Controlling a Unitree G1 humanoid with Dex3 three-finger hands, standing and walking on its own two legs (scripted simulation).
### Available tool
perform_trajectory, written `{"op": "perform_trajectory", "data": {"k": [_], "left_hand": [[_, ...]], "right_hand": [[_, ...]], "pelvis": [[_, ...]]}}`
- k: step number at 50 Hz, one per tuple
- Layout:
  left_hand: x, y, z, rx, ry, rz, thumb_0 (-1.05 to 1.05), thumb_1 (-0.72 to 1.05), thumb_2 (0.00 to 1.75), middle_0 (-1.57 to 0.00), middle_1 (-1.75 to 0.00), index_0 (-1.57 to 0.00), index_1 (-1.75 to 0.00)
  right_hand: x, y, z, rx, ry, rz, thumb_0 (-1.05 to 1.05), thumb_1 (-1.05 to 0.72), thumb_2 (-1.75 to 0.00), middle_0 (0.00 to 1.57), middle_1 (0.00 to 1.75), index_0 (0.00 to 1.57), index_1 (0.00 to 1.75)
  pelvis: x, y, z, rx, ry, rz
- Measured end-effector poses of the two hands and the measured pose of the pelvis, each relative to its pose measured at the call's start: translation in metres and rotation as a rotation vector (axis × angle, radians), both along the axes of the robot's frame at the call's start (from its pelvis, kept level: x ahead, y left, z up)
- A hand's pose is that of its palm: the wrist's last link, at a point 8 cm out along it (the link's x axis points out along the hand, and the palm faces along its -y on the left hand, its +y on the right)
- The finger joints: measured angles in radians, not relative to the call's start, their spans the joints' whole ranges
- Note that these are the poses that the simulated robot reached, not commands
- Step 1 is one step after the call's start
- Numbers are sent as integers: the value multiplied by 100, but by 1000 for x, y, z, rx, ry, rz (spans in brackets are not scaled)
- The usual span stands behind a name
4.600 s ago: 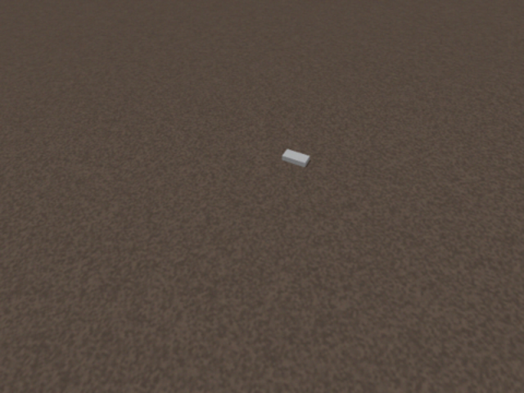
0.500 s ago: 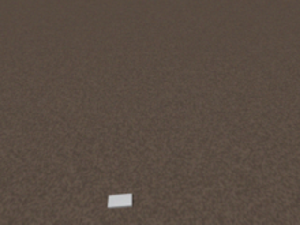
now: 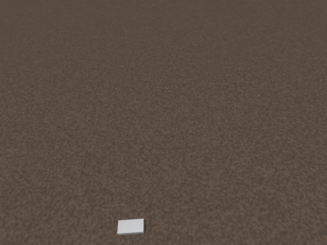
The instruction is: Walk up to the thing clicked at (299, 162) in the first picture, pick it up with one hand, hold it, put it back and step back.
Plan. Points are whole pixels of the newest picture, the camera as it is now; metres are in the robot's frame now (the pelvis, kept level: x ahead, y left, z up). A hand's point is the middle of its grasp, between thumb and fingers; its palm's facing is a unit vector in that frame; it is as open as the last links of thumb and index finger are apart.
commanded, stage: walk up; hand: left
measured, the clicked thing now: (131, 226) +0.36 +0.25 -0.76
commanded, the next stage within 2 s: none
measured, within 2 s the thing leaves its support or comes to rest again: neither
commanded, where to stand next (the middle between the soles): +0.03 -0.01 m, yaw +1 degrees
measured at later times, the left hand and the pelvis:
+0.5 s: hand out of the picture +0.10 +0.25 -0.15, palm faces +0.00 -0.94 -0.33, open 7.4 cm; pelvis +0.01 +0.00 +0.00, yaw -1 degrees
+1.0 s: hand out of the picture +0.10 +0.26 -0.16, palm faces +0.01 -0.93 -0.36, open 7.4 cm; pelvis -0.03 +0.00 -0.01, yaw +0 degrees
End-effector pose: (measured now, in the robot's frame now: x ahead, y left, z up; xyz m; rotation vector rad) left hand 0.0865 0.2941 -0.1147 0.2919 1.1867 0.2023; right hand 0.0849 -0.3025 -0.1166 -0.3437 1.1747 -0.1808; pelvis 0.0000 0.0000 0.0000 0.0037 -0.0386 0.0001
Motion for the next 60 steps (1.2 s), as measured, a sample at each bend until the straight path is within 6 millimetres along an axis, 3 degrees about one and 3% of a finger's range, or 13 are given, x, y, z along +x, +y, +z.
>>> {"op": "perform_trajectory", "data": {"k": [18,41,48,54,60], "left_hand": [[5,0,2,-1,26,10,1,90,90,-20,-30,-21,-30],[12,-1,2,-7,23,3,1,90,90,-20,-30,-21,-30],[10,12,-5,23,7,13,1,90,90,-20,-30,-21,-30],[0,16,-14,36,-39,-13,1,90,90,-20,-30,-21,-30],[-38,0,-14,48,-48,8,1,90,90,-20,-30,-21,-30]], "right_hand": [[-13,-1,1,-1,49,-38,1,-91,-90,20,30,20,30],[-7,4,1,5,32,-48,1,-91,-90,20,30,20,30],[-12,-10,0,-53,32,-50,1,-91,-90,20,31,20,30],[-30,-27,-6,-104,-10,-33,1,-91,-90,20,30,20,30],[-51,-50,-10,-117,-39,2,1,-91,-90,21,31,20,30]], "pelvis": [[9,0,4,-4,7,-8],[12,1,5,-2,9,-17],[-17,-3,-5,0,28,-5],[-49,-5,-23,12,12,1],[-75,-28,-29,-2,0,-8]]}}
